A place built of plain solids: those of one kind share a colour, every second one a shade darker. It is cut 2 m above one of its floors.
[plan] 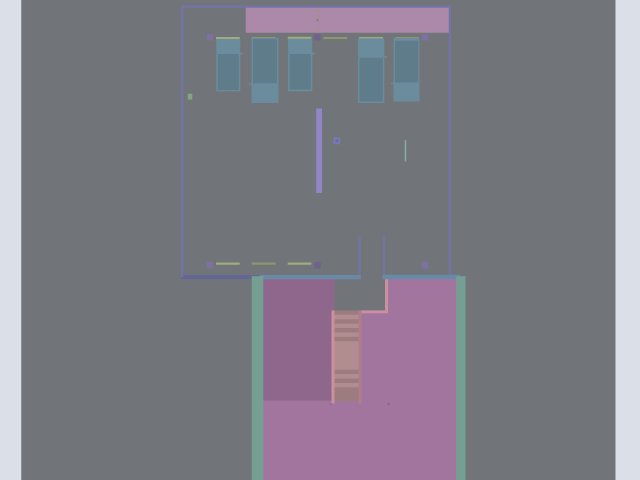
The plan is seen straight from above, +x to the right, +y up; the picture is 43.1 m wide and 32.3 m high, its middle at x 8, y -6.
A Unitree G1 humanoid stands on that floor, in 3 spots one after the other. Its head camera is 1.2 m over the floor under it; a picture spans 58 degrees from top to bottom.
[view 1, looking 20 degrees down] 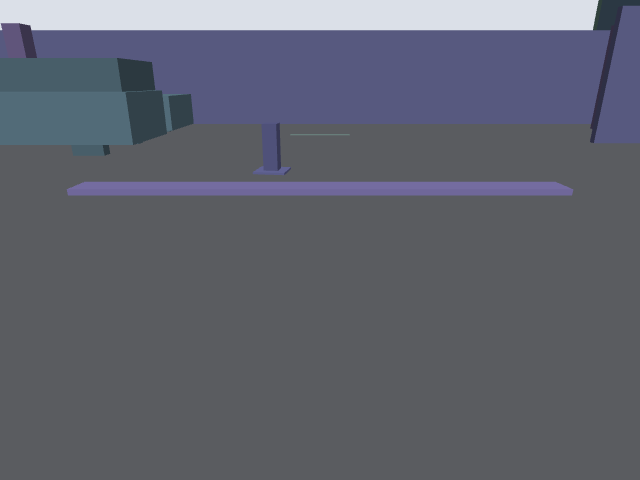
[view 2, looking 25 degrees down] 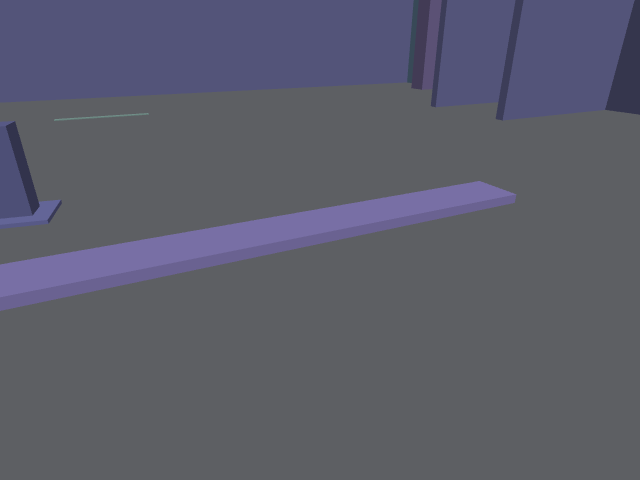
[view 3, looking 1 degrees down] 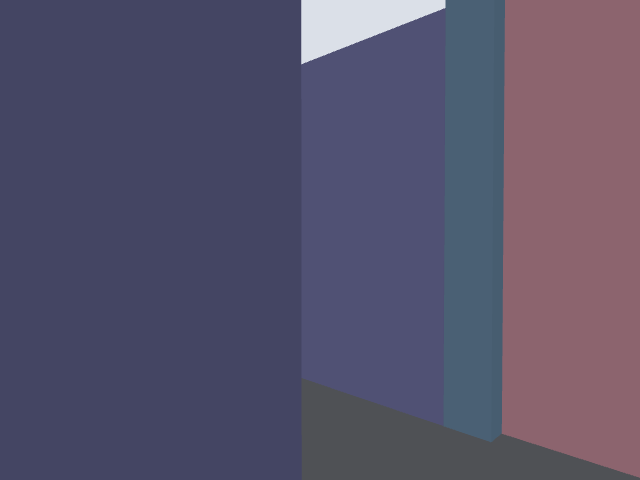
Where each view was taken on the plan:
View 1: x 2.98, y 0.00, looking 0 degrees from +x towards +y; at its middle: ground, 3.51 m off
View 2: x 5.48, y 0.00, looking -26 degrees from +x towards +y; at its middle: hump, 2.78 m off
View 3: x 9.78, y -9.64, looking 44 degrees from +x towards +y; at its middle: wall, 3.40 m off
